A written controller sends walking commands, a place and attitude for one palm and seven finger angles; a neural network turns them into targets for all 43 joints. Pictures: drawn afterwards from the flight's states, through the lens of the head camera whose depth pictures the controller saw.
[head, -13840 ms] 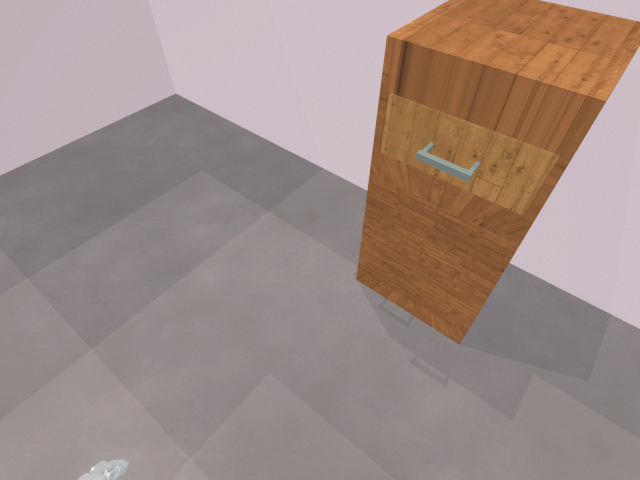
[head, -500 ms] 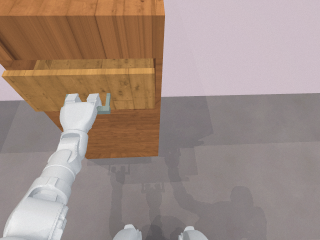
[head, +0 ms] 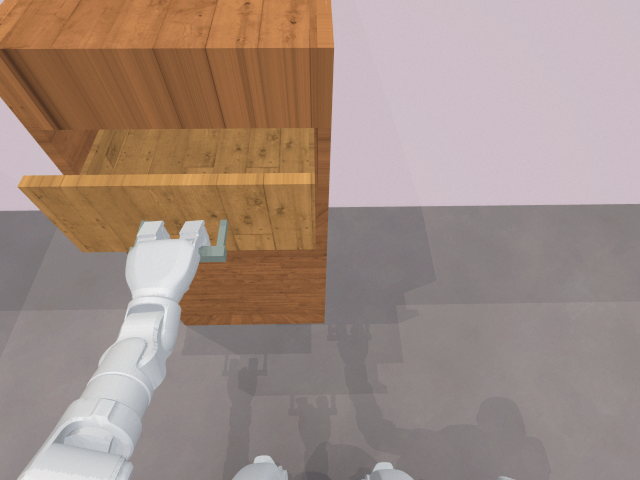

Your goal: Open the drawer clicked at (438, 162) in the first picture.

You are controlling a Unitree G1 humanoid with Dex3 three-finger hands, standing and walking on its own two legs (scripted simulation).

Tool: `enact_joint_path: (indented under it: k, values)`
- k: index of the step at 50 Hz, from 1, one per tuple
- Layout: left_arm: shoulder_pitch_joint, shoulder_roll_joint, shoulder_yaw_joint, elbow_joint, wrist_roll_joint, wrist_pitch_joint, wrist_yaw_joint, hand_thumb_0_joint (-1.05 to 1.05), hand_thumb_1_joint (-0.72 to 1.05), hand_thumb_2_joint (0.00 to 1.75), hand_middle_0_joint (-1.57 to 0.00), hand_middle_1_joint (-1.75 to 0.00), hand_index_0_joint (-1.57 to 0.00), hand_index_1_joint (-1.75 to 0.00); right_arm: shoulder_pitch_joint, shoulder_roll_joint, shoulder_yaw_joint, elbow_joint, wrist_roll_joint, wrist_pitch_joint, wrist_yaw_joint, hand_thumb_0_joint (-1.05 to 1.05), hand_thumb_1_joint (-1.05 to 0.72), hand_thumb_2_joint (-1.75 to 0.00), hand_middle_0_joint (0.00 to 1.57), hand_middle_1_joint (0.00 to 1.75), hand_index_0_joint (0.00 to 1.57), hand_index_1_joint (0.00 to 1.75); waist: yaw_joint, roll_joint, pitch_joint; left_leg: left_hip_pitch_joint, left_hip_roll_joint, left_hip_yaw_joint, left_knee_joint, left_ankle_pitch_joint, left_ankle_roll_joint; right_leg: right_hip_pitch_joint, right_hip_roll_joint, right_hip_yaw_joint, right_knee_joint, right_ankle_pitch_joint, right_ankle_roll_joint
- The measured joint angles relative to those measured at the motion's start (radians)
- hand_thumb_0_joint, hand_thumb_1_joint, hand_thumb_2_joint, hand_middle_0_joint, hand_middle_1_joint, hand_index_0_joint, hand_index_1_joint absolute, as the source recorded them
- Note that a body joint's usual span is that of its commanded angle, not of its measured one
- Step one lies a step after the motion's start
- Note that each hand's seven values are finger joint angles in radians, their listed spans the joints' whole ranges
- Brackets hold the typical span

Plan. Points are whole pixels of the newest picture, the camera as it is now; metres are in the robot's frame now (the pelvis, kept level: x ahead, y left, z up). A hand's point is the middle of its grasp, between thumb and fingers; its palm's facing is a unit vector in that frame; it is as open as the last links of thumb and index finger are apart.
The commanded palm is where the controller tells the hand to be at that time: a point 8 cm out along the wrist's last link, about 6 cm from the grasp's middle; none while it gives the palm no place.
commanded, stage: pull the drawer open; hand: left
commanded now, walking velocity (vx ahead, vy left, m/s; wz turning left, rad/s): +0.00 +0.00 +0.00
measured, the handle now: (181, 241) +0.44 +0.21 -0.01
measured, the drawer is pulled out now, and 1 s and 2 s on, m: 0.10 0.22 0.30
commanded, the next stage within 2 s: open the thumb to release the handle in 1.78 s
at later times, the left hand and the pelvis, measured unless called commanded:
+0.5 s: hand (172, 320) +0.33 +0.21 -0.04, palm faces -0.02 -0.07 -1.00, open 5.1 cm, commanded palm +0.29 +0.21 +0.01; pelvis +0.00 +0.00 +0.00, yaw +0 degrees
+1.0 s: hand (164, 364) +0.27 +0.21 -0.04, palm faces -0.01 -0.08 -1.00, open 5.2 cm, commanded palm +0.23 +0.21 +0.01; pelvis +0.00 -0.01 +0.00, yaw +1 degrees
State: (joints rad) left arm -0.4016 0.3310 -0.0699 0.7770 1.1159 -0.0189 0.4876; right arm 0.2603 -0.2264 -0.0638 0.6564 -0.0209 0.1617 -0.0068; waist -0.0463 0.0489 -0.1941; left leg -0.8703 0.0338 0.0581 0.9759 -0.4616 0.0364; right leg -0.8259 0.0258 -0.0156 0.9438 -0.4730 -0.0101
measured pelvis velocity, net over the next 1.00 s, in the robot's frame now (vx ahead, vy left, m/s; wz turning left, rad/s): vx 0.00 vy -0.01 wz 0.01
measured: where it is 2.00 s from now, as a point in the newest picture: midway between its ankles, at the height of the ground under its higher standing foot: outside the picture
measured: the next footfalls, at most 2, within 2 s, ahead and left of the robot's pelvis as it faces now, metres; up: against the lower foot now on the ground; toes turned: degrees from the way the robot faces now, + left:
none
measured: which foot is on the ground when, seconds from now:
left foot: down 0.00-1.00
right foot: down 0.00-1.00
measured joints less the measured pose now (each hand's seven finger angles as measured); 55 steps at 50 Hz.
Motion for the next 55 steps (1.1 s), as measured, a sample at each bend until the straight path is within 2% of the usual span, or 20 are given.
enact_joint_path:
  k: [21, 43, 55]
  values:
    - [0.216, -0.025, -0.029, -0.200, -0.002, 0.039, 0.020, 0.00, 0.80, 0.84, -0.32, -1.35, -0.41, -1.35, -0.041, -0.007, 0.007, -0.021, 0.003, -0.025, -0.014, 0.00, -0.90, -0.90, 0.20, 0.30, 0.20, 0.30, 0.019, -0.003, 0.008, 0.056, -0.003, 0.007, -0.018, 0.003, -0.002, 0.049, -0.002, 0.007, -0.007, 0.000, -0.001]
    - [0.433, -0.045, -0.055, -0.414, -0.008, 0.074, 0.018, 0.00, 0.79, 0.84, -0.31, -1.35, -0.41, -1.35, -0.076, 0.000, 0.026, -0.063, -0.005, -0.041, 0.004, 0.00, -0.90, -0.90, 0.20, 0.30, 0.20, 0.30, 0.044, -0.001, 0.012, 0.084, -0.007, -0.001, -0.006, -0.011, -0.010, 0.077, -0.006, 0.000, 0.013, -0.023, -0.008]
    - [0.558, -0.038, -0.050, -0.519, -0.008, 0.059, 0.028, 0.00, 0.79, 0.84, -0.31, -1.35, -0.41, -1.35, -0.096, 0.000, 0.035, -0.075, -0.013, -0.049, 0.007, 0.01, -0.90, -0.90, 0.20, 0.30, 0.20, 0.30, 0.056, -0.002, 0.018, 0.089, -0.007, -0.006, 0.009, -0.021, -0.018, 0.079, -0.005, -0.004, 0.036, -0.040, -0.016]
